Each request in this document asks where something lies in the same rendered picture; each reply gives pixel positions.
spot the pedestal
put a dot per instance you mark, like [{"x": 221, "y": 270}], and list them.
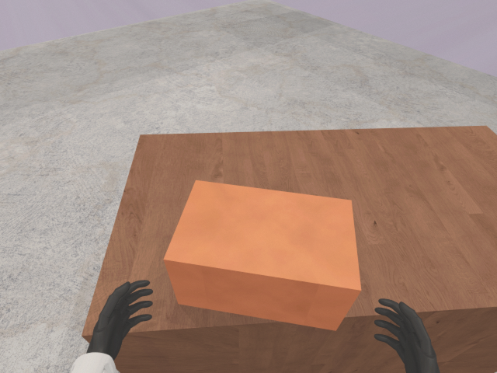
[{"x": 425, "y": 216}]

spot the right robot hand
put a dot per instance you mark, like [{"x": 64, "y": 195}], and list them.
[{"x": 414, "y": 346}]

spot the left robot hand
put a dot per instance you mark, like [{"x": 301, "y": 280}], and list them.
[{"x": 114, "y": 323}]

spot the left robot forearm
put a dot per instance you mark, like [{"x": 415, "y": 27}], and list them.
[{"x": 94, "y": 362}]

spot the carton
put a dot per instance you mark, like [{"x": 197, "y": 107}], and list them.
[{"x": 270, "y": 254}]

